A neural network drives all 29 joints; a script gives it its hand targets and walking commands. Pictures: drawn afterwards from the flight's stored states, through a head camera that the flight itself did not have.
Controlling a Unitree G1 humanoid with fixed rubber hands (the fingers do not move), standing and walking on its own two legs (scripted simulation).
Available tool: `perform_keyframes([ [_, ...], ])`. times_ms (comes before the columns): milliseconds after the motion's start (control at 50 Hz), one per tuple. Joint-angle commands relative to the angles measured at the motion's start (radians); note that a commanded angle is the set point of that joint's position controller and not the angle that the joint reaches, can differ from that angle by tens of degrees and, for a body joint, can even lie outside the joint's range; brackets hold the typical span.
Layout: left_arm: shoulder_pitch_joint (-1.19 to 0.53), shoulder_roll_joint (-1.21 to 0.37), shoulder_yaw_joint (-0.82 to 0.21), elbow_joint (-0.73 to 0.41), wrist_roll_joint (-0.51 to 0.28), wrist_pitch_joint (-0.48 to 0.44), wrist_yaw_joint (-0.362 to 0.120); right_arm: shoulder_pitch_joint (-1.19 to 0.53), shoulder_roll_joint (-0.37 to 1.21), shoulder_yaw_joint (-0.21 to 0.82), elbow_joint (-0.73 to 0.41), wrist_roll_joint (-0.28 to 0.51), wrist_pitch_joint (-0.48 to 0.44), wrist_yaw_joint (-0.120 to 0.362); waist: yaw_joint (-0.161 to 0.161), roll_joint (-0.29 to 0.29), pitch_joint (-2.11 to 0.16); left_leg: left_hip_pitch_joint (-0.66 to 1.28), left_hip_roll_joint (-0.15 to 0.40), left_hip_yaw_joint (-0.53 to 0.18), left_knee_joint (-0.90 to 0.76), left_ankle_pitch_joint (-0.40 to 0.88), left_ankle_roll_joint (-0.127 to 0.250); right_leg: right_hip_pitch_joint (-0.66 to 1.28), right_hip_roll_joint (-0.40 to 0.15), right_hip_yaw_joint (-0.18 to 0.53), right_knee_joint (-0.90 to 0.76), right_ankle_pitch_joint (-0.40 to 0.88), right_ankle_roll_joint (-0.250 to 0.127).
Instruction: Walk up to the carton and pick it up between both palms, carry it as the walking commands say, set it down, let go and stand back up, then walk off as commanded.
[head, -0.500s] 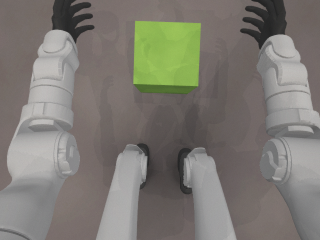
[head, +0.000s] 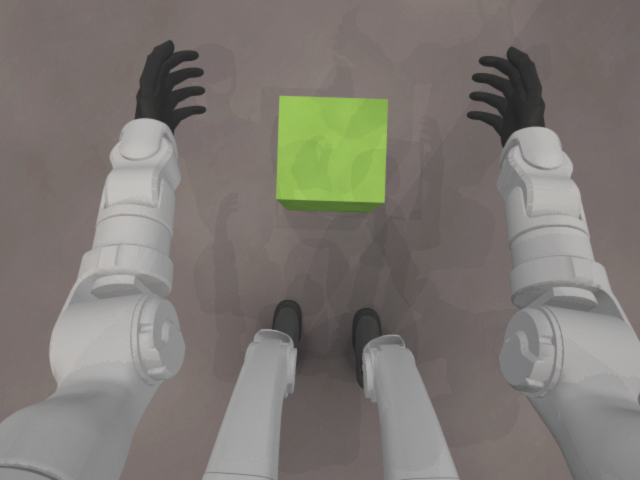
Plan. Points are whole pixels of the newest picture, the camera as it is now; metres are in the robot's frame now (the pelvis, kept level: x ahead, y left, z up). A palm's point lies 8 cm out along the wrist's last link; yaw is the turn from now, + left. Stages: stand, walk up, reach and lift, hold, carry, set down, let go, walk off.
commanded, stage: let go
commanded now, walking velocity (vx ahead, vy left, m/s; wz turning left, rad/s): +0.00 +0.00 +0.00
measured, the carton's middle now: (330, 162) +0.54 +0.00 -0.55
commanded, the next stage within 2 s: stand in 1.16 s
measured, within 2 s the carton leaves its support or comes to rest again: neither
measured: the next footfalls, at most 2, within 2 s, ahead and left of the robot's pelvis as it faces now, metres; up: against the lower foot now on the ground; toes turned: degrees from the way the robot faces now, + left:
none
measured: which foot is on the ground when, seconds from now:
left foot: down 0.00-1.00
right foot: down 0.00-1.00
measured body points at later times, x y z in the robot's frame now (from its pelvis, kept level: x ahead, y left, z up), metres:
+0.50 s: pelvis +0.06 -0.01 +0.08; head +0.19 -0.01 +0.51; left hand +0.33 +0.22 -0.02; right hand +0.33 -0.23 -0.02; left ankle +0.06 +0.10 -0.64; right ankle +0.05 -0.11 -0.64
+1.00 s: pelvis +0.07 -0.01 +0.10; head +0.08 -0.01 +0.55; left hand +0.24 +0.23 +0.03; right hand +0.24 -0.24 +0.02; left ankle +0.06 +0.10 -0.64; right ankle +0.05 -0.11 -0.64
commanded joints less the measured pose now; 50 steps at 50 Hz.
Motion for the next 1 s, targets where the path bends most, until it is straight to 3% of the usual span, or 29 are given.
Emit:
perform_keyframes([
  [0, -0.054, 0.117, -0.02, -0.191, 0.015, -0.009, 0.007, -0.041, -0.119, 0.012, -0.193, -0.02, -0.012, -0.005, 0.002, 0.03, -1.112, 0.838, -0.004, -0.008, -0.011, 0.503, -0.039, 0.508, 0.018, -0.037, -0.052, 0.41, 0.051],
  [80, 0.16, 0.114, -0.076, -0.358, -0.003, 0.005, 0.001, 0.173, -0.103, 0.08, -0.352, 0.002, 0.0, -0.006, -0.003, 0.014, -1.161, 0.945, -0.005, -0.018, -0.034, 0.626, -0.029, 0.641, 0.013, -0.017, -0.078, 0.54, 0.043],
  [140, 0.288, 0.109, -0.117, -0.421, -0.043, 0.001, -0.01, 0.285, -0.103, 0.117, -0.428, 0.031, -0.002, 0.002, -0.001, -0.006, -1.094, 0.945, -0.003, -0.022, -0.073, 0.613, -0.025, 0.719, 0.003, 0.0, -0.112, 0.556, 0.03],
  [260, 0.555, 0.072, -0.178, -0.374, -0.084, -0.048, -0.035, 0.548, -0.062, 0.17, -0.369, 0.072, -0.044, 0.021, -0.001, -0.006, -0.755, 0.929, 0.009, -0.025, -0.199, 0.464, -0.025, 0.806, -0.015, 0.025, -0.233, 0.441, 0.024],
  [380, 0.778, 0.045, -0.204, -0.336, -0.084, -0.101, -0.029, 0.776, -0.046, 0.197, -0.317, 0.073, -0.1, 0.028, 0.003, 0.0, -0.489, 0.994, 0.023, -0.021, -0.311, 0.333, -0.028, 0.906, -0.027, 0.029, -0.34, 0.356, 0.024],
  [500, 0.983, 0.058, -0.247, -0.406, -0.09, -0.126, -0.031, 0.969, -0.04, 0.241, -0.394, 0.093, -0.122, 0.024, 0.005, -0.006, -0.328, 1.131, 0.023, -0.013, -0.406, 0.266, -0.011, 1.078, -0.033, 0.031, -0.434, 0.34, 0.027],
  [620, 1.188, 0.062, -0.279, -0.504, -0.097, -0.13, -0.037, 1.162, -0.053, 0.259, -0.48, 0.094, -0.129, 0.029, 0.007, -0.005, -0.197, 1.291, 0.01, -0.011, -0.487, 0.31, -0.016, 1.203, -0.018, 0.016, -0.519, 0.361, 0.023],
  [840, 1.221, 0.076, -0.304, -0.561, -0.105, -0.026, -0.063, 1.215, -0.066, 0.293, -0.536, 0.091, -0.025, 0.06, -0.005, -0.007, 0.111, 1.36, 0.017, 0.015, -0.569, 0.072, -0.017, 1.27, -0.037, 0.012, -0.618, 0.098, 0.008],
  [980, 1.221, 0.082, -0.301, -0.547, -0.087, 0.024, -0.058, 1.21, -0.082, 0.276, -0.529, 0.081, 0.021, 0.064, -0.006, -0.006, 0.141, 1.397, 0.016, 0.013, -0.574, 0.1, -0.007, 1.3, -0.031, 0.003, -0.608, 0.119, 0.008],
])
